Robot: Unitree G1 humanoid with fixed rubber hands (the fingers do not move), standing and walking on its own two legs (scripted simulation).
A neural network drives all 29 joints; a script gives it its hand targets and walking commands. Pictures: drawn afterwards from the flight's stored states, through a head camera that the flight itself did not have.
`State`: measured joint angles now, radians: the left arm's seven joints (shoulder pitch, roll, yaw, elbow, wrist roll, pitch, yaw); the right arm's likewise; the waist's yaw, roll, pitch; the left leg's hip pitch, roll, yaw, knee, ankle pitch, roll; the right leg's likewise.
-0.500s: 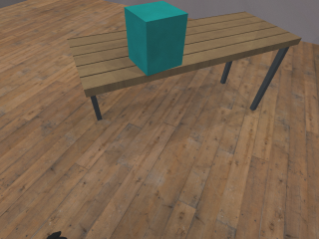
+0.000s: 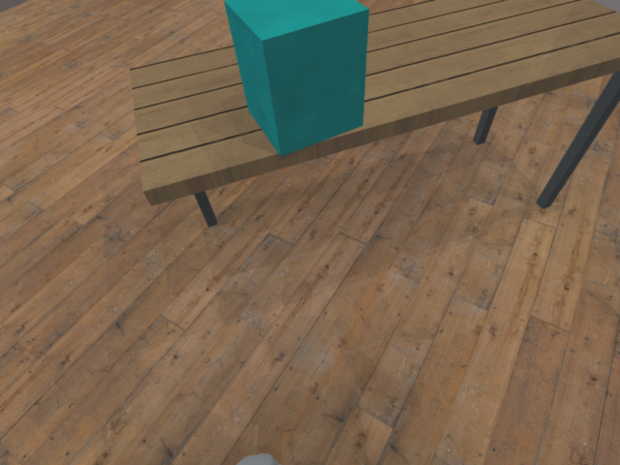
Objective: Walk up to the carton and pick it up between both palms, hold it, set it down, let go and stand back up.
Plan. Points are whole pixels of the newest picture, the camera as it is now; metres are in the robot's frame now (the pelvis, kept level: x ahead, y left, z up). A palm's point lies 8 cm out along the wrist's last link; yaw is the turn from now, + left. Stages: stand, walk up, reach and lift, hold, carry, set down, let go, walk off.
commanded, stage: walk up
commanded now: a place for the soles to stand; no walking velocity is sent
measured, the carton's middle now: (299, 68) +0.88 +0.04 +0.05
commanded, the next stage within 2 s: none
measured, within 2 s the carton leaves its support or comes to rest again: neither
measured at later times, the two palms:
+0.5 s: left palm (87, 455) +0.18 +0.33 -0.12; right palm (541, 413) +0.22 -0.29 -0.09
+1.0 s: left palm (181, 392) +0.25 +0.21 -0.09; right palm (610, 343) +0.31 -0.42 -0.09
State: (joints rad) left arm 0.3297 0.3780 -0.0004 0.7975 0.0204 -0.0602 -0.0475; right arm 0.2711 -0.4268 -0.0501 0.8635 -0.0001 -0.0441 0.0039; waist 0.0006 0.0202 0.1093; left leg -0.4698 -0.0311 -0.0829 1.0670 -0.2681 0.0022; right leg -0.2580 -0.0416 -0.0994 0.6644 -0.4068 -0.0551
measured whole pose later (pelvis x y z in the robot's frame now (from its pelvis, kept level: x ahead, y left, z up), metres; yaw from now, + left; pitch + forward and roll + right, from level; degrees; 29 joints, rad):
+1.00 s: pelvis +0.22 -0.10 +0.01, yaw +11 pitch -3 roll +4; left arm 0.20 0.40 0.00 0.80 0.02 0.02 -0.05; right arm 0.35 -0.41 -0.04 0.85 0.00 -0.08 -0.08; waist 0.00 -0.06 0.15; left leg -0.40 -0.05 -0.05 0.94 -0.48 0.02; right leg -0.35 0.04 -0.12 0.72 -0.20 0.13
